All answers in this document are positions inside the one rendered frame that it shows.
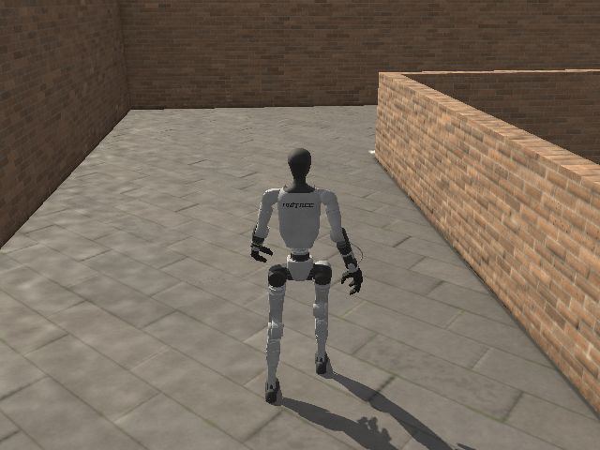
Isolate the robot right forearm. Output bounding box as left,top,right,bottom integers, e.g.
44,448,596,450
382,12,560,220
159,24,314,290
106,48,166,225
337,228,359,273

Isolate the robot right thigh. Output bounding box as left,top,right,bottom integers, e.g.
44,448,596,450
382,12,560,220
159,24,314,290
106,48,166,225
313,261,332,320

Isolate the left robot upper arm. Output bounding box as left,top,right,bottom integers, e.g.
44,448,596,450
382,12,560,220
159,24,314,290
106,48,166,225
254,188,280,238

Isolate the robot right hand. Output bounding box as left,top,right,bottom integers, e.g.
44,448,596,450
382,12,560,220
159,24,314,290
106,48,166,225
341,268,363,295

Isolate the robot left hand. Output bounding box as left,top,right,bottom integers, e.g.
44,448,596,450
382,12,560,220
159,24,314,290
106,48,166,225
250,246,273,263

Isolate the right robot upper arm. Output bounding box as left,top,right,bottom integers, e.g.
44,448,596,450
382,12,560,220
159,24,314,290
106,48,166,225
319,189,345,243

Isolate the robot left shin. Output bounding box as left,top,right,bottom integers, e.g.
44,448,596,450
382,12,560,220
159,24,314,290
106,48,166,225
266,322,280,389

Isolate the robot left forearm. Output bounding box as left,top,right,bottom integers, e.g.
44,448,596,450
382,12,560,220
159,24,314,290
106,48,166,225
251,223,264,251

